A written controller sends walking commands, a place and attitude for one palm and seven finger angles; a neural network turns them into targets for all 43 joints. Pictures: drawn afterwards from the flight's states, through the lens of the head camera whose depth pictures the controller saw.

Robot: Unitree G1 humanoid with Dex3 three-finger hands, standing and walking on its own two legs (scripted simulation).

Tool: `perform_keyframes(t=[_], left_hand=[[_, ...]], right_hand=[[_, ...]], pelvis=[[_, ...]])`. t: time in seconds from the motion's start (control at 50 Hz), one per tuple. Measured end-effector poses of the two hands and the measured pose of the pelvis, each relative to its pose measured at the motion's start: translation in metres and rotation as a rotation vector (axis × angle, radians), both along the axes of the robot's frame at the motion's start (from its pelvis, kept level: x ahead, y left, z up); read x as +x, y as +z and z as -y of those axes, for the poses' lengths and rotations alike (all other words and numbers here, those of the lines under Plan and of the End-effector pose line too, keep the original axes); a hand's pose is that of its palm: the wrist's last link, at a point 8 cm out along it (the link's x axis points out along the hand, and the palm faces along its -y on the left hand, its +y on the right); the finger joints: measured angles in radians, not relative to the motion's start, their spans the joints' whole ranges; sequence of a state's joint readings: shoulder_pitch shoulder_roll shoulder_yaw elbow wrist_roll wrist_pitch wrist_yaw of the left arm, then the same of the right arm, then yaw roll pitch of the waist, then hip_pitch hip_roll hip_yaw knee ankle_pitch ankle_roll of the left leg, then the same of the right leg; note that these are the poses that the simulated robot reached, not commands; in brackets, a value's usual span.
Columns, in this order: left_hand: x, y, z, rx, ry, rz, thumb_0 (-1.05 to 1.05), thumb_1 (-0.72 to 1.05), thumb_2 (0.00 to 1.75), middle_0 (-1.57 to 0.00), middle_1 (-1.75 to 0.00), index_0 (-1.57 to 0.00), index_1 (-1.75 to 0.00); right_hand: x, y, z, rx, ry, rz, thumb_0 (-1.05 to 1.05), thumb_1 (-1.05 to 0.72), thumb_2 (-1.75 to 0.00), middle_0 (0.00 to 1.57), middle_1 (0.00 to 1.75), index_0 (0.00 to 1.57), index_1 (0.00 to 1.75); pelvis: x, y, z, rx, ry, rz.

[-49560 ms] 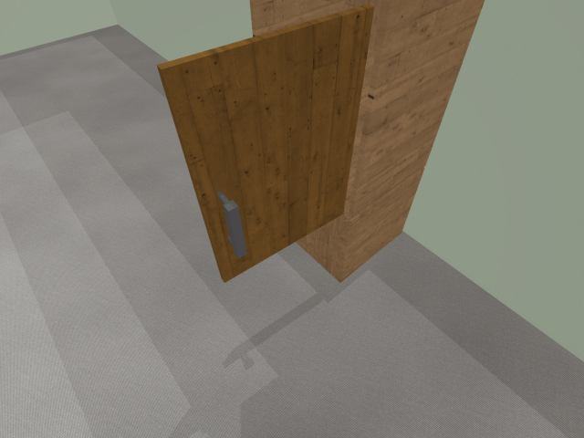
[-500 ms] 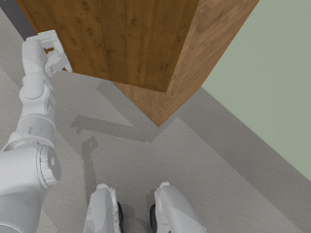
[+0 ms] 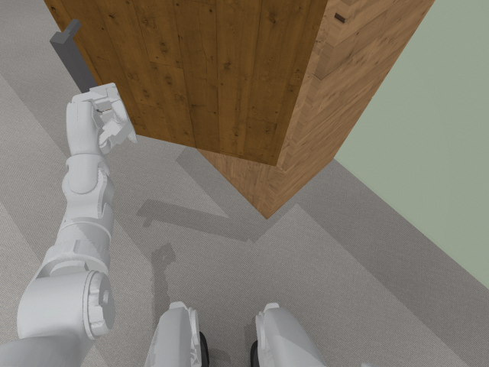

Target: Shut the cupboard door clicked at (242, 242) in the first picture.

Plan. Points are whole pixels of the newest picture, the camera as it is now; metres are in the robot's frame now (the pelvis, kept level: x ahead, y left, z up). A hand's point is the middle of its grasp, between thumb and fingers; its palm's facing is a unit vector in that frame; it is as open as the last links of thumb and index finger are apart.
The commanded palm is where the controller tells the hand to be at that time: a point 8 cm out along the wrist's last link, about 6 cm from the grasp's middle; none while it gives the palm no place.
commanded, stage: draw the hand back to the body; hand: left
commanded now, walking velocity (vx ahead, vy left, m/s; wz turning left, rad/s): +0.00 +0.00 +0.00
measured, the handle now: (88, 69) +0.64 +0.24 +0.02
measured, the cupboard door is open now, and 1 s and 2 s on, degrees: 34 34 34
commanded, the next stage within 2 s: step back with the hand held close in 1.42 s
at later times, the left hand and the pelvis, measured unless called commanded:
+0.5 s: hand (31, 192) +0.33 +0.20 +0.16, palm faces +0.14 -0.97 -0.21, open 3.1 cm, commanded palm +0.30 +0.25 +0.19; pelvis +0.02 +0.00 +0.10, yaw +2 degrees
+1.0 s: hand out of the picture +0.24 +0.28 +0.28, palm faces +0.46 -0.79 -0.41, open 5.8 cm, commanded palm +0.18 +0.31 +0.31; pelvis +0.05 +0.01 +0.14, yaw +3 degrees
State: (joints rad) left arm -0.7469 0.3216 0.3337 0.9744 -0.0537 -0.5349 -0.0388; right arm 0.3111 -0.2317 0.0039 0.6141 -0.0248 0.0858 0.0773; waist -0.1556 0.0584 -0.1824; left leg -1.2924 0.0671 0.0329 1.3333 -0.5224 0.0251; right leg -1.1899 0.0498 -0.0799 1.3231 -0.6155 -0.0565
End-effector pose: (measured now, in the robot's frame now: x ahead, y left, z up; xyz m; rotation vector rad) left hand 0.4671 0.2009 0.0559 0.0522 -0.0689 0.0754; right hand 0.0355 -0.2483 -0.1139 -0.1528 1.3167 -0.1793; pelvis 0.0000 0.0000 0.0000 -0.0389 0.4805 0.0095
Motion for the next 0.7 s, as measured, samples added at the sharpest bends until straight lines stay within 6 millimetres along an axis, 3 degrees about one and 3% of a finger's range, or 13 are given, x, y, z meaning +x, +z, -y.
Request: perform_keyframes(t=[0.14, 0.24, 0.4, 0.52, 0.7], left_hand=[[-0.063, 0.043, -0.026, 0.007, 0.022, -0.070, 0.02, 0.90, 0.90, -1.30, -1.50, -1.30, -1.50], [-0.091, 0.077, -0.035, -0.020, 0.025, -0.005, 0.02, 0.90, 0.90, -1.30, -1.50, -1.30, -1.50], [-0.131, 0.096, -0.034, 0.048, -0.037, -0.062, 0.01, 0.90, 0.90, -1.25, -1.44, -1.25, -1.45], [-0.170, 0.123, -0.051, 0.158, 0.108, -0.139, 0.02, 0.90, 0.90, -1.13, -1.31, -1.14, -1.32], [-0.204, 0.177, -0.083, 0.227, 0.274, -0.098, 0.02, 0.90, 0.90, -0.90, -1.06, -0.90, -1.06]], right_hand=[[0.013, 0.035, -0.009, 0.049, -0.002, 0.040, 0.00, -0.91, -0.90, 0.20, 0.30, 0.20, 0.30], [0.049, 0.067, 0.000, 0.000, 0.056, 0.163, 0.00, -0.91, -0.90, 0.20, 0.30, 0.20, 0.30], [0.112, 0.110, 0.010, -0.062, 0.077, 0.389, 0.00, -0.91, -0.90, 0.20, 0.30, 0.20, 0.30], [0.151, 0.140, -0.010, -0.047, 0.081, 0.491, 0.00, -0.91, -0.90, 0.20, 0.30, 0.19, 0.30], [0.191, 0.163, -0.048, 0.028, 0.170, 0.587, 0.01, -0.91, -0.90, 0.20, 0.30, 0.20, 0.30]], pelvis=[[0.012, 0.043, 0.002, 0.017, 0.006, 0.108], [0.015, 0.063, 0.005, 0.016, 0.033, 0.179], [0.018, 0.083, 0.001, 0.025, 0.028, 0.272], [0.025, 0.105, -0.002, 0.040, 0.021, 0.352], [0.036, 0.125, -0.006, 0.046, 0.038, 0.447]])
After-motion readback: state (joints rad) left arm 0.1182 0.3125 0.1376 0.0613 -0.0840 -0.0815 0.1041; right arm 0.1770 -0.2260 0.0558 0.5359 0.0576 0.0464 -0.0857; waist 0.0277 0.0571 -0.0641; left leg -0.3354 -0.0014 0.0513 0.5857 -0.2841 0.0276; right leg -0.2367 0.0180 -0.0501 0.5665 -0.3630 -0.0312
